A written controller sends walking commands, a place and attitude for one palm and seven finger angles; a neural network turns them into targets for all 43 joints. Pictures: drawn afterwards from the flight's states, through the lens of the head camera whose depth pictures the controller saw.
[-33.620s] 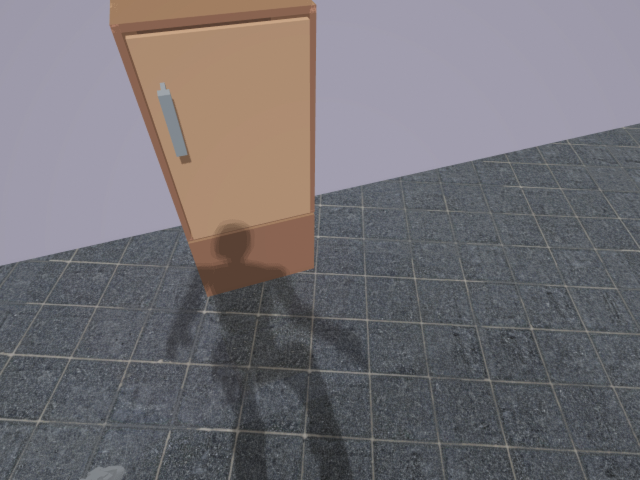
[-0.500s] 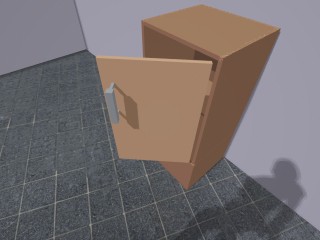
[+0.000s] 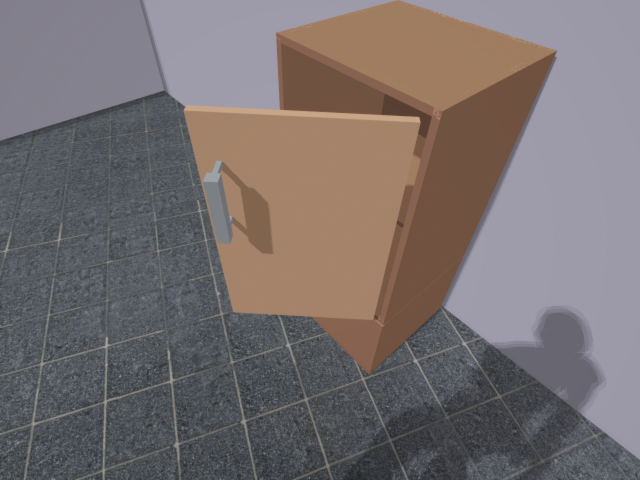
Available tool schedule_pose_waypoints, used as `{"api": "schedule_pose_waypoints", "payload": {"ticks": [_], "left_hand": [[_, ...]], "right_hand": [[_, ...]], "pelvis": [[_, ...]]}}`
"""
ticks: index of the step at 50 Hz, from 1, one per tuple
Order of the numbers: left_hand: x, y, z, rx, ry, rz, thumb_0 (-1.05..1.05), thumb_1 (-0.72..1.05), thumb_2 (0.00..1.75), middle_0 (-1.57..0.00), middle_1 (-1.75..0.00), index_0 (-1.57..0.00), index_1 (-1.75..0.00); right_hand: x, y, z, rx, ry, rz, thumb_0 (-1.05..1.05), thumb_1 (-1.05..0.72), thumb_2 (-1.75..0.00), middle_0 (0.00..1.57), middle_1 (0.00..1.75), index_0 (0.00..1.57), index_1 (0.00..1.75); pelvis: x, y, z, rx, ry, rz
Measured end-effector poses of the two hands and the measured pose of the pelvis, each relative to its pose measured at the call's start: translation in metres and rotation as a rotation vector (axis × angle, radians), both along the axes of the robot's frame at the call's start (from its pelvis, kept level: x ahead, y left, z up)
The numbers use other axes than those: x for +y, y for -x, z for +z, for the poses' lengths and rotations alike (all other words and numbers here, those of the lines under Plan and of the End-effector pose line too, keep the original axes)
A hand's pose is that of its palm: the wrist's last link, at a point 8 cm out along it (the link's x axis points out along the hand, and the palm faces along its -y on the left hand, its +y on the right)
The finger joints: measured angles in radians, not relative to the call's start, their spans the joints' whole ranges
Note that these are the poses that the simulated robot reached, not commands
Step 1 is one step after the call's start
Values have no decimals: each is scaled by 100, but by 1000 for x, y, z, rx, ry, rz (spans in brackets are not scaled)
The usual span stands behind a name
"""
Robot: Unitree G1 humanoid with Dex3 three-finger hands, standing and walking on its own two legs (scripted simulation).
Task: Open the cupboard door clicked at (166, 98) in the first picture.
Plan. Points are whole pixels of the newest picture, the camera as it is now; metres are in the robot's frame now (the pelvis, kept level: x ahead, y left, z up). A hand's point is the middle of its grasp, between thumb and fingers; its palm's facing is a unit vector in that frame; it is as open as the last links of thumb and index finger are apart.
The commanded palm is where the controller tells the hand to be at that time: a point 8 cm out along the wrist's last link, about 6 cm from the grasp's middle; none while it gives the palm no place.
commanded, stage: look again from close up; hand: left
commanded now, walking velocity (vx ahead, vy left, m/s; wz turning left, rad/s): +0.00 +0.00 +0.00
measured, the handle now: (221, 202) +0.58 +0.22 -0.01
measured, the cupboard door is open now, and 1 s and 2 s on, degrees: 45 45 45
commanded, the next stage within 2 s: raise the hand with hooked fingers in 0.22 s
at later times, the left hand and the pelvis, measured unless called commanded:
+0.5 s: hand out of the picture +0.13 +0.19 -0.07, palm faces +0.26 -0.94 -0.20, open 7.4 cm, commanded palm +0.10 +0.21 -0.06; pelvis +0.00 -0.01 -0.01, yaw +3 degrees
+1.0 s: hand (182, 439) +0.18 +0.18 -0.04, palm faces +0.02 -1.00 -0.08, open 10.1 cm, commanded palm +0.16 +0.24 -0.04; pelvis +0.00 -0.04 -0.10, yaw +5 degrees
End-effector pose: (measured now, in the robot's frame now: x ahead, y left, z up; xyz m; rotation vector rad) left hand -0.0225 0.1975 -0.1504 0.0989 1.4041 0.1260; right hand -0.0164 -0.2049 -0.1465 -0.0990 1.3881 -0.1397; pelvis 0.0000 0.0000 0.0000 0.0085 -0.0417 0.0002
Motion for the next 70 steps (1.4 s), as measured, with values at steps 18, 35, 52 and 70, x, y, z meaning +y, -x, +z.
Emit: {"api": "schedule_pose_waypoints", "payload": {"ticks": [18,35,52,70], "left_hand": [[-1,-7,6,-17,-28,29,2,92,90,-20,-30,-21,-30],[-2,-190,114,-1422,108,-132,1,67,79,-22,-46,-22,-46],[43,-193,110,-1326,56,-170,1,25,63,-25,-71,-25,-71],[86,-224,124,-1323,43,-141,0,-16,45,-28,-98,-28,-98]], "right_hand": [[-6,0,0,-4,-7,-3,0,-91,-90,20,30,20,30],[-83,-217,63,-943,204,228,1,-91,-90,20,30,20,30],[-14,-223,-18,-738,-4,286,1,-90,-90,20,30,21,30],[-65,-177,13,-642,196,204,1,-90,-90,20,30,20,30]], "pelvis": [[-8,0,-1,5,5,0],[-29,10,-71,213,-4,52],[-35,3,-93,291,65,94],[-15,-5,-72,283,54,72]]}}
